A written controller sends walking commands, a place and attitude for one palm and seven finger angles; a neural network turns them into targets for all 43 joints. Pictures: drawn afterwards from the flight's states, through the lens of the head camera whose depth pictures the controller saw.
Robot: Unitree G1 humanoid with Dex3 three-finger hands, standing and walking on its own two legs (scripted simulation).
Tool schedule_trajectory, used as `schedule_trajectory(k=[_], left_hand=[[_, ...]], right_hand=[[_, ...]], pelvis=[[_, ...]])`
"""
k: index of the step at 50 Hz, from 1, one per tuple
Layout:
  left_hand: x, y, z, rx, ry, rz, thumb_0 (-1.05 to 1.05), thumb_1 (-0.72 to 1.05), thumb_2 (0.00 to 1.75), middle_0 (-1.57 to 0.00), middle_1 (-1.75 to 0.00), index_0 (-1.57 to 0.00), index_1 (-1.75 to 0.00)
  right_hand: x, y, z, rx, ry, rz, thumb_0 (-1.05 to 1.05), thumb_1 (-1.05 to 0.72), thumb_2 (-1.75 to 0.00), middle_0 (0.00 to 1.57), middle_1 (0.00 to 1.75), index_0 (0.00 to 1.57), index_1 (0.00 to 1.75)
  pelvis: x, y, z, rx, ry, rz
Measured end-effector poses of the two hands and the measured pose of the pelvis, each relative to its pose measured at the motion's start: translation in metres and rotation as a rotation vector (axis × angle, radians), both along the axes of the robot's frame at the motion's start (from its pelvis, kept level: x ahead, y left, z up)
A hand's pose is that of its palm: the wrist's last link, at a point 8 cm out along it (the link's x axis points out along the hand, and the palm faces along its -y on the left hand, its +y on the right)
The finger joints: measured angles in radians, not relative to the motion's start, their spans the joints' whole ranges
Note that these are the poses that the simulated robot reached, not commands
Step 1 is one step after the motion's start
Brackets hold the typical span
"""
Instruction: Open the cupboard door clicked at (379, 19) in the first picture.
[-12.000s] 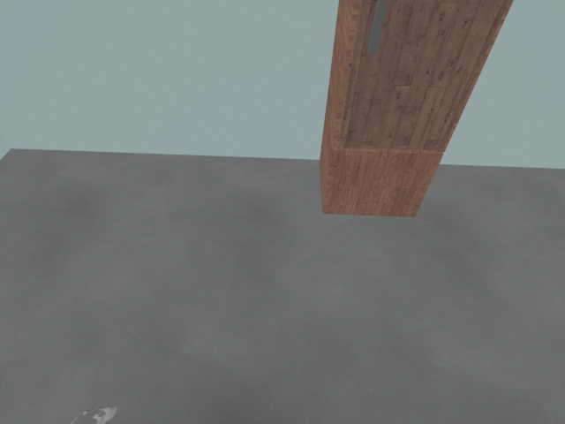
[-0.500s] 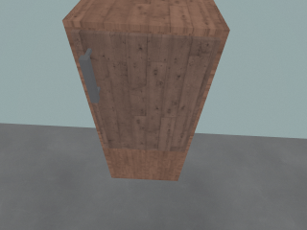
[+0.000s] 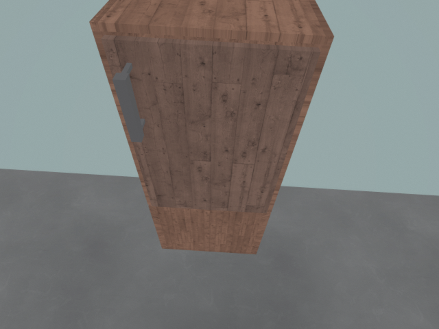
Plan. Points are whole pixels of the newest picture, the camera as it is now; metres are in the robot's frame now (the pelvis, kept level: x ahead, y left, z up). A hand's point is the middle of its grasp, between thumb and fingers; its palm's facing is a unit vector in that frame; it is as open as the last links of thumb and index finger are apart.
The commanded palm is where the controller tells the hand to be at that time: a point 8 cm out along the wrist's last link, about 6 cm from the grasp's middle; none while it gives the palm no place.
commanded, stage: raise the hand with hooked fingers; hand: left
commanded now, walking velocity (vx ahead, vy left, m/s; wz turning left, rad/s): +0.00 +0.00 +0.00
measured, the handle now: (133, 104) +0.52 +0.22 +0.12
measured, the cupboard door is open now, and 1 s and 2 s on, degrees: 0 0 0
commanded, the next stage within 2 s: none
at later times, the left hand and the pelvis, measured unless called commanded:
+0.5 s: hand (85, 312) +0.15 +0.22 +0.00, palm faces +0.16 -0.99 -0.06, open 9.4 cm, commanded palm +0.14 +0.27 +0.00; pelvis -0.04 -0.03 -0.07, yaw +3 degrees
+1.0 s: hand (70, 259) +0.21 +0.25 +0.05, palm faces +0.02 -1.00 -0.05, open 12.4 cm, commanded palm +0.18 +0.31 +0.07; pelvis -0.03 +0.01 -0.03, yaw +2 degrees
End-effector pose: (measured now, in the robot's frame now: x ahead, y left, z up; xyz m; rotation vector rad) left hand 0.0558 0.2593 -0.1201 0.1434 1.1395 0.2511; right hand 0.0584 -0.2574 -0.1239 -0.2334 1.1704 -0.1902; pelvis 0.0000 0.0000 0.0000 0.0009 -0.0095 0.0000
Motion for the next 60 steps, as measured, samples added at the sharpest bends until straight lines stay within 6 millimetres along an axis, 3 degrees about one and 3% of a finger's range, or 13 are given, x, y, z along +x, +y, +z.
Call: schedule_trajectory(k=[6,9,11,14,17,19,24,27,33,40,49,56,60], left_hand=[[0.100,-0.001,0.119,0.071,-0.784,-0.003,0.01,0.85,0.88,-0.21,-0.33,-0.21,-0.33],[0.119,-0.009,0.144,0.038,-1.030,-0.101,0.01,0.81,0.85,-0.21,-0.36,-0.21,-0.37],[0.118,-0.016,0.138,-0.010,-1.110,-0.184,0.00,0.77,0.84,-0.21,-0.39,-0.21,-0.39],[0.098,-0.019,0.107,-0.095,-1.080,-0.268,0.00,0.70,0.81,-0.22,-0.43,-0.21,-0.43],[0.069,-0.009,0.080,-0.131,-0.994,-0.227,0.00,0.63,0.78,-0.23,-0.47,-0.22,-0.47],[0.054,0.001,0.079,-0.100,-0.996,-0.165,0.01,0.59,0.76,-0.23,-0.50,-0.23,-0.50],[0.053,0.014,0.118,0.013,-1.199,-0.135,0.01,0.47,0.72,-0.24,-0.57,-0.23,-0.58],[0.079,0.011,0.134,-0.017,-1.244,-0.229,0.01,0.40,0.69,-0.24,-0.62,-0.23,-0.62],[0.126,0.011,0.135,-0.151,-1.044,-0.338,0.01,0.26,0.63,-0.25,-0.71,-0.25,-0.71],[0.126,0.038,0.170,-0.061,-1.152,-0.206,0.00,0.10,0.56,-0.26,-0.81,-0.26,-0.81],[0.129,0.047,0.168,-0.094,-1.095,-0.258,0.00,-0.11,0.47,-0.27,-0.95,-0.27,-0.95],[0.141,0.068,0.212,-0.039,-1.231,-0.241,-0.01,-0.28,0.40,-0.29,-1.05,-0.29,-1.06],[0.146,0.076,0.223,-0.049,-1.200,-0.232,-0.01,-0.37,0.36,-0.29,-1.11,-0.29,-1.11]], right_hand=[[0.040,0.007,0.009,0.024,-0.327,0.035,0.01,-0.90,-0.89,0.20,0.30,0.20,0.30],[0.060,0.007,0.012,0.045,-0.442,0.047,0.01,-0.90,-0.89,0.20,0.30,0.20,0.30],[0.071,0.004,0.014,0.051,-0.501,0.065,0.01,-0.90,-0.89,0.20,0.30,0.20,0.30],[0.084,-0.004,0.015,0.035,-0.561,0.109,0.01,-0.90,-0.89,0.20,0.30,0.20,0.30],[0.092,-0.013,0.016,-0.007,-0.586,0.144,0.01,-0.90,-0.89,0.20,0.30,0.20,0.30],[0.095,-0.017,0.015,-0.034,-0.588,0.160,0.01,-0.90,-0.89,0.20,0.30,0.20,0.30],[0.093,-0.015,0.008,-0.060,-0.571,0.193,0.01,-0.90,-0.89,0.20,0.30,0.20,0.30],[0.087,-0.008,0.002,-0.045,-0.554,0.185,0.01,-0.90,-0.89,0.20,0.30,0.20,0.30],[0.062,0.003,0.003,-0.003,-0.521,0.095,0.01,-0.90,-0.89,0.20,0.30,0.20,0.30],[0.046,0.010,0.014,-0.002,-0.486,0.065,0.01,-0.90,-0.89,0.20,0.30,0.20,0.30],[0.062,0.023,0.024,-0.029,-0.503,0.121,0.02,-0.90,-0.89,0.20,0.30,0.20,0.30],[0.083,0.044,0.045,-0.008,-0.592,0.155,0.01,-0.90,-0.89,0.20,0.30,0.20,0.30],[0.089,0.054,0.051,0.018,-0.619,0.171,0.01,-0.90,-0.89,0.20,0.30,0.20,0.30]], pelvis=[[-0.011,-0.003,-0.010,0.007,0.021,0.038],[-0.021,-0.010,-0.021,0.005,0.076,0.027],[-0.028,-0.016,-0.031,0.007,0.113,0.018],[-0.037,-0.024,-0.047,0.004,0.146,0.018],[-0.042,-0.029,-0.058,-0.006,0.160,0.025],[-0.042,-0.032,-0.062,-0.018,0.158,0.033],[-0.042,-0.032,-0.066,-0.048,0.143,0.057],[-0.043,-0.031,-0.065,-0.057,0.137,0.061],[-0.038,-0.022,-0.051,-0.042,0.138,0.028],[-0.027,-0.008,-0.038,-0.031,0.128,0.008],[-0.030,0.008,-0.032,-0.045,0.098,0.029],[-0.030,0.013,-0.024,-0.047,0.054,0.035],[-0.032,0.015,-0.020,-0.046,0.036,0.039]])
